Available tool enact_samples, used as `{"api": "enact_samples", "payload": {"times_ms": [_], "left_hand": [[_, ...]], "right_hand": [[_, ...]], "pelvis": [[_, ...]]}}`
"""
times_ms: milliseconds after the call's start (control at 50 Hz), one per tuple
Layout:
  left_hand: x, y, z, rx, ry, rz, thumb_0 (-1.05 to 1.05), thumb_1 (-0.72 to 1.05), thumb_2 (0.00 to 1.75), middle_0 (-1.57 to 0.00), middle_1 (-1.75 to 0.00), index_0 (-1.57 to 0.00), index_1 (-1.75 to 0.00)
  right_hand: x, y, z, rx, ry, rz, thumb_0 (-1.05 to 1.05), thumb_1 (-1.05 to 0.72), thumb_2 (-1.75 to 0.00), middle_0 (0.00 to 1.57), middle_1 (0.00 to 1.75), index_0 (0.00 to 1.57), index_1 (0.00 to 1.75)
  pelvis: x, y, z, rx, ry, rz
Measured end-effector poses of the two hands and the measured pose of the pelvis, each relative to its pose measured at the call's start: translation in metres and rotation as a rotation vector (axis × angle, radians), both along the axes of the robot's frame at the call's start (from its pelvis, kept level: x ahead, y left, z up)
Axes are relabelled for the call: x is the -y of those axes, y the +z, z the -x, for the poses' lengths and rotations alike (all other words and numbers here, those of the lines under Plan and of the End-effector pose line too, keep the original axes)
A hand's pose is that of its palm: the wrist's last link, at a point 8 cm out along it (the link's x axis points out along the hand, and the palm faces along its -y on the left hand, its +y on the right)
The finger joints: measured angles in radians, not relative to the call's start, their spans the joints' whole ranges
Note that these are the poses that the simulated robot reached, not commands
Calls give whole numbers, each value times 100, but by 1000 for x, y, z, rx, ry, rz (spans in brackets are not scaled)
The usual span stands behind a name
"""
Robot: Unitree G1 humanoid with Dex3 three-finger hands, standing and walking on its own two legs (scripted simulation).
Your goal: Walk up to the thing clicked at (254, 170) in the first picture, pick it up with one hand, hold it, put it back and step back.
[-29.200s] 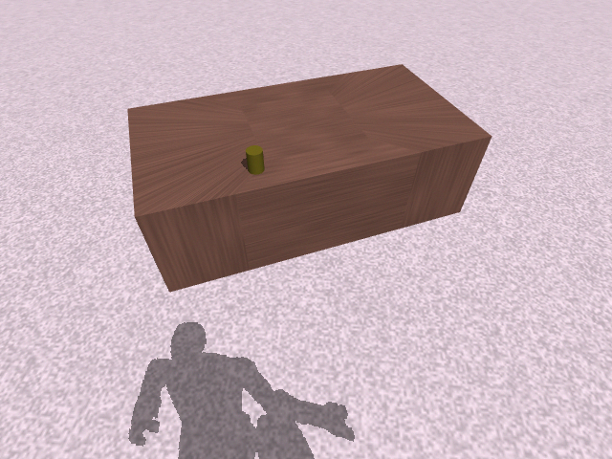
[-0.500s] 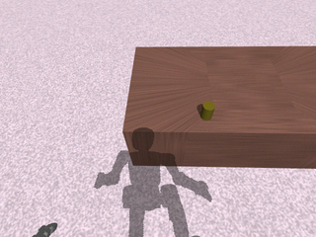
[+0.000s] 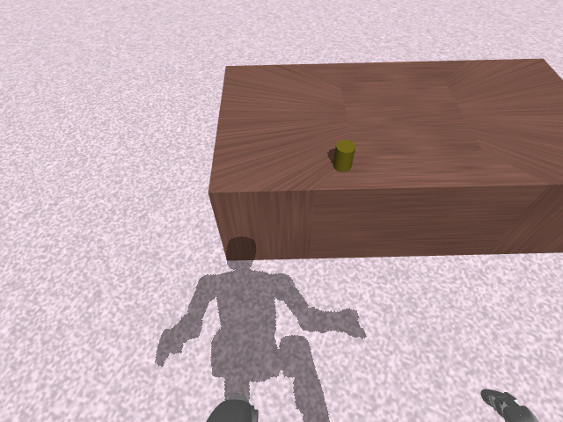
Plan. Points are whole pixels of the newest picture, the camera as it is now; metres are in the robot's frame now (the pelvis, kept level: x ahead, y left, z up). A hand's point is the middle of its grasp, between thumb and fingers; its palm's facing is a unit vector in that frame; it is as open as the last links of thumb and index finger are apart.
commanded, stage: step back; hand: right
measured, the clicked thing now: (343, 156) +0.89 -0.18 -0.29
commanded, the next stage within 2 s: stand in 1.56 s
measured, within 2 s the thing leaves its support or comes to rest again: neither
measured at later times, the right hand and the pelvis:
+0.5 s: hand out of the picture -0.04 -0.27 -0.12, palm faces -0.07 +0.90 -0.43, open 7.4 cm; pelvis -0.16 -0.01 +0.01, yaw +1 degrees
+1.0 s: hand out of the picture -0.14 -0.28 -0.14, palm faces -0.06 +0.93 -0.35, open 7.4 cm; pelvis -0.21 -0.02 +0.01, yaw +2 degrees
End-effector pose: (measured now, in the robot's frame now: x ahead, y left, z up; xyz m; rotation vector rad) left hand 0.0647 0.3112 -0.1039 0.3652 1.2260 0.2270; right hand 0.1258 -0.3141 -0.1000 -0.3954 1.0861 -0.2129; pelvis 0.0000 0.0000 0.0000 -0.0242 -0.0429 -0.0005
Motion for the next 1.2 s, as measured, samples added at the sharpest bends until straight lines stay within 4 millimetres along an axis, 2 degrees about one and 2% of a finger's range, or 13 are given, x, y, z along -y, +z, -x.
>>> {"api": "enact_samples", "payload": {"times_ms": [100,180,260,360,480,580,680,740,800,880,980,1100,1200], "left_hand": [[2,14,41,-8,26,-19,1,90,90,-20,-30,-21,-30],[-7,14,51,45,22,-40,1,90,90,-20,-30,-21,-30],[-19,1,59,112,30,-32,1,90,90,-20,-30,-21,-30],[-13,1,81,120,42,5,1,90,90,-20,-30,-20,-30],[1,0,127,93,9,28,1,91,90,-20,-30,-20,-30],[18,-4,178,31,-3,13,1,91,90,-20,-30,-20,-30],[27,6,228,-17,40,9,1,90,90,-20,-30,-21,-30],[25,11,242,-16,58,3,1,90,90,-20,-30,-21,-30],[17,9,246,5,77,1,1,90,90,-20,-30,-21,-30],[8,4,244,10,87,5,1,90,90,-20,-30,-21,-30],[12,7,229,27,61,11,1,90,90,-20,-30,-20,-30],[26,13,216,89,60,6,1,91,90,-20,-30,-20,-30],[27,15,212,97,85,17,1,90,90,-20,-30,-21,-30]], "right_hand": [[1,2,42,-49,4,-11,1,-91,-89,20,30,21,30],[-3,-2,77,-101,29,2,1,-91,-89,20,30,20,30],[-13,-8,110,-135,50,19,1,-91,-89,20,30,20,30],[-21,4,144,-121,59,7,1,-91,-89,20,30,21,30],[-7,17,165,-31,49,21,1,-90,-89,21,30,21,30],[19,10,190,24,19,14,0,-90,-89,21,30,21,30],[32,8,228,-40,-19,1,1,-91,-89,20,30,21,30],[33,4,250,-97,-14,-3,1,-91,-89,20,30,20,30],[28,-1,265,-155,1,-4,1,-91,-89,20,30,20,30],[13,-3,274,-158,0,-23,1,-91,-89,20,30,20,30],[5,0,271,-112,2,-58,1,-91,-89,20,30,21,30],[12,-5,252,-108,4,-68,1,-91,-89,20,30,21,30],[13,1,229,-104,42,-48,1,-91,-89,20,30,21,30]], "pelvis": [[1,10,26,-13,12,-46],[-1,7,51,-20,48,-40],[-6,-3,82,-3,78,-57],[-5,5,116,4,72,-17],[5,8,153,-10,28,-6],[20,1,182,3,-7,8],[26,10,195,-2,-5,-26],[24,12,199,-6,17,-28],[20,10,201,-6,49,-23],[16,8,205,9,51,-55],[22,12,206,7,42,-40],[32,12,200,4,59,-13],[26,16,188,-1,81,-16]]}}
